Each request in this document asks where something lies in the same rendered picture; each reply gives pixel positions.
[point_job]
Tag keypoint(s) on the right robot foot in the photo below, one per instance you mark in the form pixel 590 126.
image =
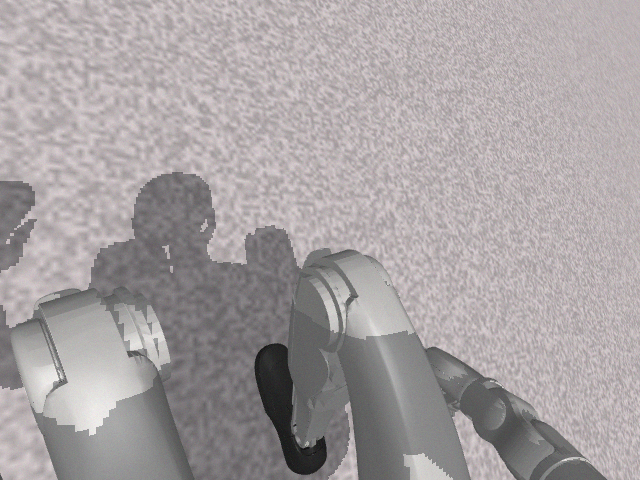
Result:
pixel 275 387

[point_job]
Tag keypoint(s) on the right robot hand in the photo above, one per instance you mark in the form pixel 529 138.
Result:
pixel 453 375

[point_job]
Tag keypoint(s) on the right robot arm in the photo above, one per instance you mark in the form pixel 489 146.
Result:
pixel 530 448

